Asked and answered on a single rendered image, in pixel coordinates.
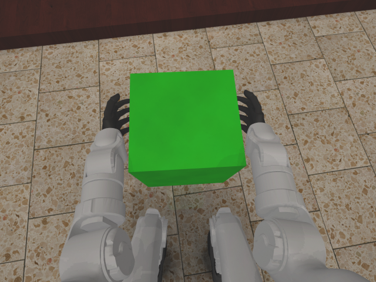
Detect robot right upper arm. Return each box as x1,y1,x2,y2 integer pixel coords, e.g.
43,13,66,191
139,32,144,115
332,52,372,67
253,217,370,282

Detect right robot shin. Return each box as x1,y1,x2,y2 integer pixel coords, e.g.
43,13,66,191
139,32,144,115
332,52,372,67
213,207,241,273

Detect robot right forearm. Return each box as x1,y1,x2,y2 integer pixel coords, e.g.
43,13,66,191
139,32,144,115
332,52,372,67
245,122,326,261

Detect carton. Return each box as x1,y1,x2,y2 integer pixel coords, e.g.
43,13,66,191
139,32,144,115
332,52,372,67
128,70,247,187

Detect right robot hand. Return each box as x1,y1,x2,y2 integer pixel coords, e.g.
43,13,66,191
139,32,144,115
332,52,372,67
237,90,265,134

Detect right robot thigh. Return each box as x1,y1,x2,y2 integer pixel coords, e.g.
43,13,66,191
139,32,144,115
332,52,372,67
209,213,263,282

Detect robot left forearm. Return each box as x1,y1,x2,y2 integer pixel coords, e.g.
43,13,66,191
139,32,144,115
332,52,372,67
59,128,127,277

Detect robot left upper arm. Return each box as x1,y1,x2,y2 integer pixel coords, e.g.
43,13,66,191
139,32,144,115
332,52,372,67
60,226,135,282

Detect left robot hand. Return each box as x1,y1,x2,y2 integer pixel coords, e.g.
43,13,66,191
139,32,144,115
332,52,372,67
102,93,130,136

